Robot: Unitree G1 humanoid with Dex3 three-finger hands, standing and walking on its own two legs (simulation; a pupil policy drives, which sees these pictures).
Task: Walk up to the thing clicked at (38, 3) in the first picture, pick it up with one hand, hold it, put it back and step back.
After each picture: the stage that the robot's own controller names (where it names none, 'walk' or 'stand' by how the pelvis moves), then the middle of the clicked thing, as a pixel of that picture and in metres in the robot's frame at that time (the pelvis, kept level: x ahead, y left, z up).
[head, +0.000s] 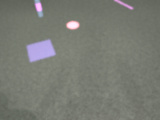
stand; (39, 8) +2.13 +0.66 -0.66
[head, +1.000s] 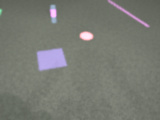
walk; (53, 14) +2.03 +0.35 -0.64
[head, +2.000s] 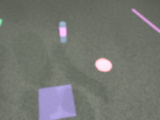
walk; (63, 32) +1.41 +0.20 -0.65
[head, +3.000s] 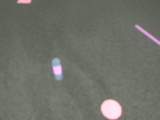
walk; (57, 69) +0.91 +0.21 -0.64
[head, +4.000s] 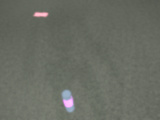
walk; (68, 101) +0.60 +0.20 -0.63
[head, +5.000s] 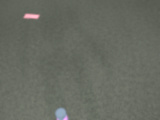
stand; (62, 119) +0.45 +0.18 -0.64
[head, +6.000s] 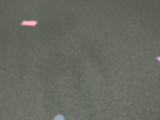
stand; out of the picture +0.43 +0.20 -0.65
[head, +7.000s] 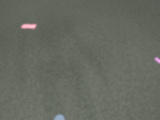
stand; out of the picture +0.45 +0.21 -0.65
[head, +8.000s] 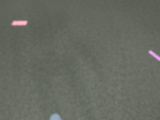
stand; out of the picture +0.42 +0.22 -0.65
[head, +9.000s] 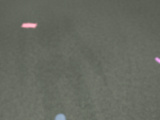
stand; out of the picture +0.45 +0.19 -0.66
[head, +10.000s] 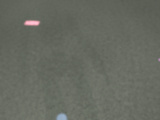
stand; out of the picture +0.44 +0.18 -0.66
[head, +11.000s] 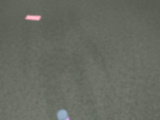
go down; out of the picture +0.45 +0.17 -0.66
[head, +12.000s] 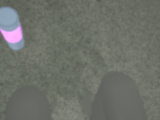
go down; (12, 32) +0.55 +0.20 -0.25
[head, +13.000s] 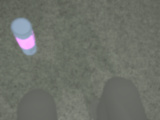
approach; (26, 39) +0.55 +0.18 -0.28
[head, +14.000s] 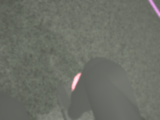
close in; out of the picture +0.54 +0.25 -0.18
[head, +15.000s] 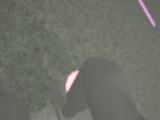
close; out of the picture +0.53 +0.25 -0.18
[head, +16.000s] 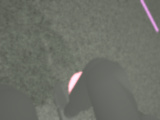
lift; out of the picture +0.47 +0.21 -0.19
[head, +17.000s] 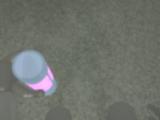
lift; (40, 78) +0.35 +0.15 +0.00
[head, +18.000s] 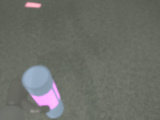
hold; (47, 96) +0.30 +0.14 +0.02
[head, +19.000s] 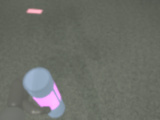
crouch; (48, 97) +0.30 +0.14 +0.03
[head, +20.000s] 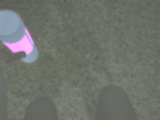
crouch; (20, 42) +0.48 +0.16 -0.05
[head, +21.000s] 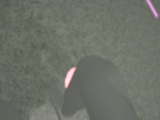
lower; out of the picture +0.50 +0.22 -0.19
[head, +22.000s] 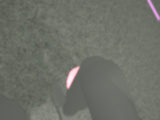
lower; out of the picture +0.50 +0.23 -0.19
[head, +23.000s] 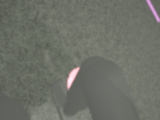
lower; out of the picture +0.50 +0.23 -0.19
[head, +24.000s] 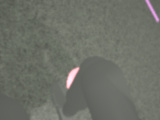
lower; out of the picture +0.49 +0.23 -0.19
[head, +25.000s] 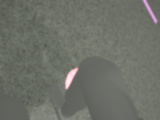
loosen; out of the picture +0.50 +0.21 -0.19
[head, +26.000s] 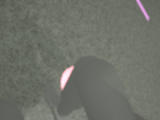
withdraw; out of the picture +0.50 +0.22 -0.19
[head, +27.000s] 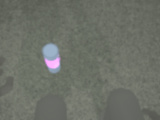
walk; (52, 60) +0.51 +0.14 -0.33
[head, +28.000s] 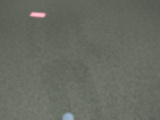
stand; out of the picture +0.42 +0.11 -0.60
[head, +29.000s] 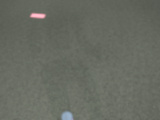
stand; out of the picture +0.43 +0.13 -0.60
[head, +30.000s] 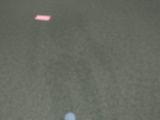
stand; out of the picture +0.43 +0.12 -0.63
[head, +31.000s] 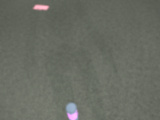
walk; (72, 113) +0.46 +0.12 -0.65
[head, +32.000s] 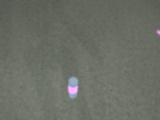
walk; (73, 88) +0.60 +0.07 -0.64
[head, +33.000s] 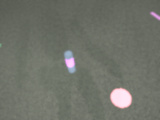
walk; (70, 62) +0.90 +0.21 -0.63
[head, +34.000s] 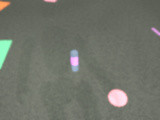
stand; (74, 61) +1.07 +0.12 -0.64
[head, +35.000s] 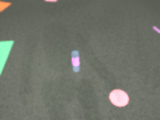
stand; (75, 61) +1.06 +0.11 -0.66
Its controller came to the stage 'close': yes
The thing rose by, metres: 0.68
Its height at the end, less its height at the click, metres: +0.00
